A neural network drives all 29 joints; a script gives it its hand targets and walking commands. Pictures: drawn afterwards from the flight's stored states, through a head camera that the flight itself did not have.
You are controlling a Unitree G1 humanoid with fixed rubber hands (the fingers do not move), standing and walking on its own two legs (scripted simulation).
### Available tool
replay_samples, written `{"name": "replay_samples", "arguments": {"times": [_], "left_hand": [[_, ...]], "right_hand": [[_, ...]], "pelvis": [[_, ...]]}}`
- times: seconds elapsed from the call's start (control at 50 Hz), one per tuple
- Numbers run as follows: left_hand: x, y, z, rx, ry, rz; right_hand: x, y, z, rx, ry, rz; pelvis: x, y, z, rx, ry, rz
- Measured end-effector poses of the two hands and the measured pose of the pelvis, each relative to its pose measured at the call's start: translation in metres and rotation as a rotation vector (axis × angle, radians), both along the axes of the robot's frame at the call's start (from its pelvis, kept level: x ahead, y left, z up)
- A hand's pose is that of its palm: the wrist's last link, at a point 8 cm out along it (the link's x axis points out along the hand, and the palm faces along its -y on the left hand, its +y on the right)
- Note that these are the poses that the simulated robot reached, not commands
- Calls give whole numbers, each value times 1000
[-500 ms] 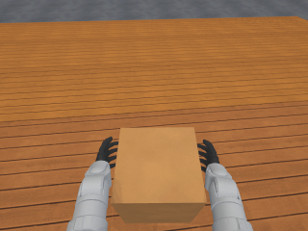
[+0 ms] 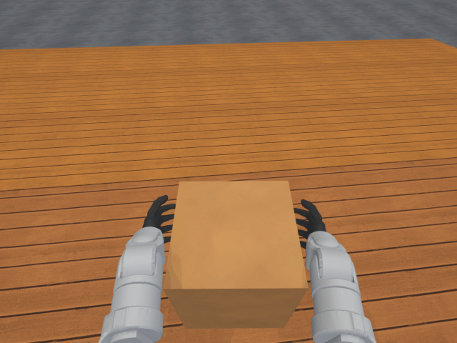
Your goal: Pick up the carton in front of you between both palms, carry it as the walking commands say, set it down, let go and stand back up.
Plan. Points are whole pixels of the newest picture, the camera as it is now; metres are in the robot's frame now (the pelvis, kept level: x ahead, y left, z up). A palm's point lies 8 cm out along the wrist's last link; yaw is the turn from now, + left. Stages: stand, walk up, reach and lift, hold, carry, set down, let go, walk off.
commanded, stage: reach and lift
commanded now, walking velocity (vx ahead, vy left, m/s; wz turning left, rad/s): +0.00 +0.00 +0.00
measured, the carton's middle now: (234, 258) +0.30 +0.00 -0.04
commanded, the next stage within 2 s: hold in 0.62 s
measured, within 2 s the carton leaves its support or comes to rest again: neither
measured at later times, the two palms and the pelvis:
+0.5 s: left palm (152, 228) +0.31 +0.15 +0.04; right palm (315, 232) +0.31 -0.15 +0.04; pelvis +0.02 +0.00 +0.01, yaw +0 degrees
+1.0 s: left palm (148, 231) +0.30 +0.15 +0.06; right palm (318, 235) +0.30 -0.15 +0.05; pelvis +0.01 +0.00 +0.01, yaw +0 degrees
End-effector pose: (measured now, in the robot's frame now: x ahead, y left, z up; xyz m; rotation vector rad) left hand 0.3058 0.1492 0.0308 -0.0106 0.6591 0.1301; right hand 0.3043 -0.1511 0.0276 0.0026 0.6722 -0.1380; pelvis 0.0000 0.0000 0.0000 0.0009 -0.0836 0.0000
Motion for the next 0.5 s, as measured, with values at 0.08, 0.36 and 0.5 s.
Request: {"name": "replay_samples", "arguments": {"times": [0.08, 0.36, 0.5], "left_hand": [[2, 0, 2, 3, -2, -4], [8, 1, 9, 30, 4, -23], [7, 1, 11, 35, 6, -28]], "right_hand": [[2, 0, 2, -1, -2, -1], [8, 1, 9, -30, 5, 23], [6, 1, 11, -35, 7, 25]], "pelvis": [[3, -1, 2, 0, 0, -1], [19, 0, 7, -1, -8, 1], [23, 0, 8, -1, -14, 1]]}}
